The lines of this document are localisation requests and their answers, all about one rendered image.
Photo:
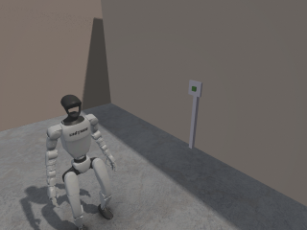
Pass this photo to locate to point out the left robot upper arm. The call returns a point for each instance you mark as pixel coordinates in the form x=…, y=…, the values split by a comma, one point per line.
x=95, y=134

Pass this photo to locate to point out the left robot hand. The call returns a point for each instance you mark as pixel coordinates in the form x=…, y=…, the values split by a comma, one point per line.
x=111, y=162

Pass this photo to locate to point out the robot left foot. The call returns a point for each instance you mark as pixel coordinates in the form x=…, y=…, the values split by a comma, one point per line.
x=106, y=213

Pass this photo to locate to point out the panel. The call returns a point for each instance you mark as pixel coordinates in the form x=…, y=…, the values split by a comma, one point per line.
x=195, y=108

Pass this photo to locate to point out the right robot forearm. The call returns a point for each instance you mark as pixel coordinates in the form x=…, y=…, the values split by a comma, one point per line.
x=50, y=170

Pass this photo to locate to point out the robot left shin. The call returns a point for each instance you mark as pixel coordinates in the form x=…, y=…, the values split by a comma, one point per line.
x=105, y=202

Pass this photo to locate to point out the right robot hand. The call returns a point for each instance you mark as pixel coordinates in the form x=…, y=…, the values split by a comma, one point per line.
x=52, y=193

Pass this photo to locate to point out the left robot forearm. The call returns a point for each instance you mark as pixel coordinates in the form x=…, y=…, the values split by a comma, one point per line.
x=102, y=145

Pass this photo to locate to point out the right robot upper arm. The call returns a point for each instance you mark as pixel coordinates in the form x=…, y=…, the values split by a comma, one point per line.
x=53, y=134

